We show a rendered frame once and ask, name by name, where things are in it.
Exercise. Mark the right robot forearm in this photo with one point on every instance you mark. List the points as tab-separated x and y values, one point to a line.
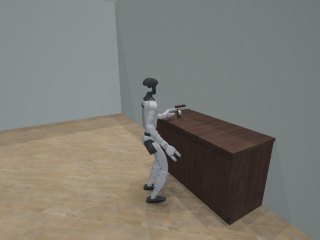
154	134

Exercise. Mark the counter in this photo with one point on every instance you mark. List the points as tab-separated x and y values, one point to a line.
223	164

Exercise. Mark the robot right thigh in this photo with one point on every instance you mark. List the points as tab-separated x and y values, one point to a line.
154	148

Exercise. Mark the right robot shin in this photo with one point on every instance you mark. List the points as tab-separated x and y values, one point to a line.
159	183

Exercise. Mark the left robot hand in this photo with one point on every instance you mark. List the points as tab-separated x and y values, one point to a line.
168	112

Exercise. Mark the left robot forearm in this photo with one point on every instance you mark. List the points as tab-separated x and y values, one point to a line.
162	116

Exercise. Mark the robot right upper arm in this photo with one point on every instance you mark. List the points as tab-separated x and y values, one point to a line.
152	108

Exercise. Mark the right robot hand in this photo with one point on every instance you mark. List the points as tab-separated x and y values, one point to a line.
170	150

